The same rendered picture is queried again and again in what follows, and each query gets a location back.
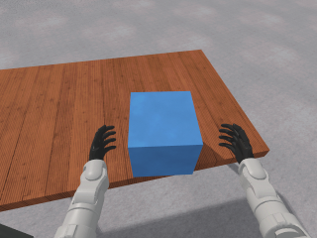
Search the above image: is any robot right hand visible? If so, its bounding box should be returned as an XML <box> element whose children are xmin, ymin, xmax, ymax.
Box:
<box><xmin>218</xmin><ymin>123</ymin><xmax>255</xmax><ymax>164</ymax></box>

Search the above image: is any table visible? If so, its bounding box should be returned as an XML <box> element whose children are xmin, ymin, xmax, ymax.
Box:
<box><xmin>0</xmin><ymin>50</ymin><xmax>269</xmax><ymax>238</ymax></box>

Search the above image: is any robot right forearm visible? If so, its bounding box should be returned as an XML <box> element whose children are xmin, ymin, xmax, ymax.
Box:
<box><xmin>238</xmin><ymin>158</ymin><xmax>311</xmax><ymax>238</ymax></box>

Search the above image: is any robot left forearm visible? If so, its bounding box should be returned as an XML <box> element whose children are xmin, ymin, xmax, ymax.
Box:
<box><xmin>53</xmin><ymin>159</ymin><xmax>110</xmax><ymax>238</ymax></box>

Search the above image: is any carton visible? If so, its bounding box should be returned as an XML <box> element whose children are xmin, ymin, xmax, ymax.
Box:
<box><xmin>128</xmin><ymin>91</ymin><xmax>203</xmax><ymax>178</ymax></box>

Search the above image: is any robot left hand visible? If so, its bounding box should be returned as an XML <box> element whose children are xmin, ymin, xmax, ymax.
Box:
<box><xmin>88</xmin><ymin>125</ymin><xmax>116</xmax><ymax>161</ymax></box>

